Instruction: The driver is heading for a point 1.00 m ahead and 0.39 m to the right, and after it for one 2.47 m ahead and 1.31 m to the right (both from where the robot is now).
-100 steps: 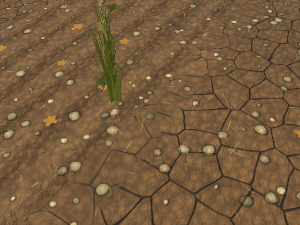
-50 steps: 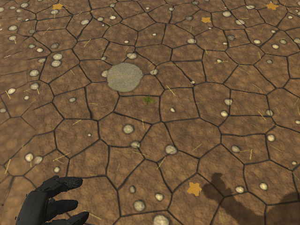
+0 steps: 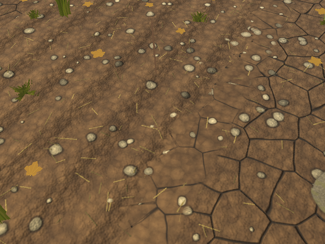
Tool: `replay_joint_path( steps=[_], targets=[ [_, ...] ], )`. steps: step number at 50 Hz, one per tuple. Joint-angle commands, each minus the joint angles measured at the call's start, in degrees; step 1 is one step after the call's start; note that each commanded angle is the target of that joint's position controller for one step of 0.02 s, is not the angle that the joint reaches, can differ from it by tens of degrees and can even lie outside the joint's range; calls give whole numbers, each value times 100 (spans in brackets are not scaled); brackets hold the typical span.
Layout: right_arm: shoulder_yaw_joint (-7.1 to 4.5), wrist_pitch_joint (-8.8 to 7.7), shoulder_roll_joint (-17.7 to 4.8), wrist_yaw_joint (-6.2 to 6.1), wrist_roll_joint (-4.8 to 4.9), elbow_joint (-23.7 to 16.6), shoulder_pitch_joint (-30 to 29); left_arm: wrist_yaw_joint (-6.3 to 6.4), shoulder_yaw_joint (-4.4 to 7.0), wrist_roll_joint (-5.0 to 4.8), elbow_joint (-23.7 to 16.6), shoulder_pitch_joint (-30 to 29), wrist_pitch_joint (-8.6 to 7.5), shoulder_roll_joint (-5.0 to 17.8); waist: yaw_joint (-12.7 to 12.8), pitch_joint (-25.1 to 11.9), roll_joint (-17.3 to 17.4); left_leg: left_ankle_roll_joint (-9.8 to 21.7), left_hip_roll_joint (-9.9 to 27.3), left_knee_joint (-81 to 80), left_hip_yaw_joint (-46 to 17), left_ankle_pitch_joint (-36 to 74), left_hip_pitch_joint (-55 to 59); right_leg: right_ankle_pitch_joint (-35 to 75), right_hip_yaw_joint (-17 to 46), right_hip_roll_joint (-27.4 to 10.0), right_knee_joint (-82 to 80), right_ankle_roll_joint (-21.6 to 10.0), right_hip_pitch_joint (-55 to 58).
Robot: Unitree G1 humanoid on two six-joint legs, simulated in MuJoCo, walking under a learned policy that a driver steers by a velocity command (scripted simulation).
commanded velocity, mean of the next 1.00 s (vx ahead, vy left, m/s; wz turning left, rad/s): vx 0.98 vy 0.00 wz -0.71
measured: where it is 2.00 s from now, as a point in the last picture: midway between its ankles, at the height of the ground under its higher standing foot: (257, 123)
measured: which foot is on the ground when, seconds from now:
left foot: up 0.00-0.24, down 0.26-0.68, up 0.70-1.00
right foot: down 0.00-0.26, up 0.28-0.66, down 0.68-1.00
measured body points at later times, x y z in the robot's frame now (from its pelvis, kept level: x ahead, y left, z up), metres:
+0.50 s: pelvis +0.42 +0.00 +0.00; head +0.43 -0.02 +0.45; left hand +0.68 +0.21 -0.07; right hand +0.34 -0.29 -0.12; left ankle +0.38 +0.16 -0.73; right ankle +0.47 -0.14 -0.64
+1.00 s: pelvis +0.81 -0.22 +0.01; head +0.81 -0.26 +0.45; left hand +0.99 -0.02 -0.10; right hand +0.87 -0.58 -0.02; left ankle +1.12 -0.23 -0.66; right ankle +0.70 -0.19 -0.73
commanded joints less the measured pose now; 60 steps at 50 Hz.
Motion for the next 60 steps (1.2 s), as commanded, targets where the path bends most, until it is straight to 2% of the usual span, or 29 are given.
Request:
replay_joint_path(
  steps=[1,3,7,10,12,13,14,15,16,18,21,23,29,33,34,35,36,37,38,39,42,46,49,53,56,57,58,59,60],
  targets=[
    [31,-277,-97,132,-82,-858,-929,5,-21,96,98,911,20,234,205,368,-801,52,563,-18,-173,336,-2454,-815,2650,-1539,-1703,-1314,1706],
    [112,-283,49,182,-128,-1020,-1125,50,-73,-105,140,952,45,153,-4,663,-792,-135,689,-606,-6,226,-2530,-379,2486,-1479,-1911,-1441,1224],
    [228,-466,2,376,-252,-1408,-1973,240,73,-230,-1,822,74,772,-46,868,-601,-493,414,-2832,431,1584,-807,482,1679,-1169,-2318,-1203,-285],
    [23,-468,-415,355,-70,-1321,-1832,238,73,-247,52,1266,66,961,-216,572,-693,-510,82,-3518,464,2104,800,1400,1600,-1346,-2057,-956,-222],
    [-251,-384,-827,188,-53,-1074,-656,211,34,-126,97,1421,129,1013,-991,-318,-719,-323,-157,-3595,683,1509,2452,3421,1152,-984,40,-563,-167],
    [-370,-312,-1016,74,-78,-892,526,192,-12,0,-51,1227,113,934,-1634,-997,-759,-186,389,-3239,281,1204,4131,3076,1134,-756,1722,-312,-1254],
    [-462,-272,-1599,41,-296,-719,1202,207,-277,-23,-204,2053,58,-120,-1129,-2278,1118,473,2188,-4008,-2465,-859,5483,-775,864,-227,4208,-134,-2280],
    [-414,-296,-1414,135,-319,-659,1274,234,-301,-407,-290,2111,27,3,-1077,-2605,1944,796,2568,-5530,-4775,-2429,5337,-1052,1119,-252,5375,-196,-2907],
    [-325,-287,-998,131,-227,-570,811,293,-203,-558,-377,1460,81,302,-1022,-1303,1322,667,2400,-5773,-4117,-2466,4637,-658,878,-518,5852,-180,-3632],
    [-191,-252,-439,152,-308,-382,162,288,-191,-314,-483,724,224,314,-673,-105,208,525,2052,-5672,-2215,-463,2925,-119,628,-1012,5559,-239,-3385],
    [-138,-292,-15,155,-296,-176,-676,159,-179,-352,-593,702,591,-31,25,540,571,352,1829,-6076,-537,803,1545,-289,757,-1399,4910,-188,-2797],
    [-193,-339,-166,117,-237,-129,-931,133,-197,-242,-753,417,701,-49,171,845,249,293,1819,-6331,220,1572,1307,121,692,-1476,4572,-135,-2972],
    [-417,-344,-1057,11,-223,26,-751,-158,-158,-152,-962,-470,596,338,86,885,-445,-11,1209,-6608,2030,3238,1712,2160,-490,-839,2077,-444,-1604],
    [-572,-89,-1688,56,-98,-96,-870,-100,302,-323,-645,1373,737,1327,1315,-370,421,-67,1432,-3375,2000,8031,2286,705,-1017,52,1984,-971,954],
    [-489,-123,-1474,48,-116,-132,-1093,-16,512,-304,-244,2640,813,1701,1921,-765,-35,-282,1077,-1183,1896,6511,1068,1003,-497,7,1491,-1235,2865],
    [-138,-317,-252,90,-285,-246,-1026,26,505,-296,-121,2306,852,1929,1224,-95,-2310,-559,-316,1811,1592,-784,-823,1690,810,-409,1185,-1558,3283],
    [37,-601,-64,158,-138,-761,43,-45,312,-123,-664,1546,611,1995,110,-1664,-2844,-432,-587,2574,-5,-1378,-2393,-1561,4749,-1579,-495,-2782,4211],
    [-69,-752,-872,155,-4,-803,-824,-70,274,-130,-887,1484,478,1444,606,-1365,-1400,-189,-214,1973,-371,-558,-2430,-2745,5364,-1751,-1504,-2356,3717],
    [-111,-763,-928,114,108,-945,-1323,-98,250,-82,-771,1466,317,1376,410,-365,-566,-138,-113,1353,-219,-180,-2512,-2543,5219,-1707,-1783,-2131,2750],
    [-74,-699,-809,22,-70,-805,-1375,-126,187,-77,-763,1133,206,1203,143,-138,240,-134,196,762,-297,143,-1982,-1931,4692,-1515,-1629,-1874,1958],
    [-131,-486,-770,39,-264,-700,-1100,9,111,-74,-851,584,161,1000,-321,305,-69,-441,405,-335,-402,454,-1168,-514,3426,-870,-1497,-1865,520],
    [7,-435,-278,68,-398,-1141,-2425,271,19,-219,-590,1004,234,741,152,803,-109,-815,161,-2565,153,1731,-879,1060,2266,-269,-1517,-1582,-213],
    [20,-489,-69,179,-305,-1407,-2976,309,71,-218,-406,1271,338,815,516,661,-451,-855,-229,-3839,390,2949,-49,855,2189,-141,-1437,-1236,-520],
    [-208,-557,-507,196,-120,-1546,-3072,399,132,-267,-127,1464,414,737,524,626,-804,-758,-307,-4761,134,2952,124,1426,2612,-311,-711,-942,648],
    [-411,-598,-854,129,-263,-1178,-1116,425,178,-96,-274,1034,536,818,-567,-809,-1133,-269,-43,-4604,291,3543,2225,3995,2291,-190,1883,-361,1070],
    [-368,-539,-1116,120,-311,-923,5,386,-20,169,-505,1013,533,208,-726,-1892,-223,-34,1123,-3602,-729,5313,4124,982,1822,146,3867,-108,-25],
    [-399,-552,-1273,310,-425,-486,333,308,-128,-213,-305,2656,502,44,-68,-3049,2754,1586,2751,-4312,-4110,4976,5714,-2263,1590,906,6022,218,-1673],
    [-339,-465,-758,362,-378,-606,151,293,-109,-227,71,2696,595,547,-300,-3004,1522,1434,2340,-4684,-4311,2912,5329,-1775,1779,325,6292,274,-1869],
    [-232,-381,-390,328,-344,-697,-346,260,-83,-189,-236,1503,627,760,-468,-1931,776,1181,1824,-4846,-3076,2910,4384,-1523,1389,139,6060,324,-1995]
  ],
)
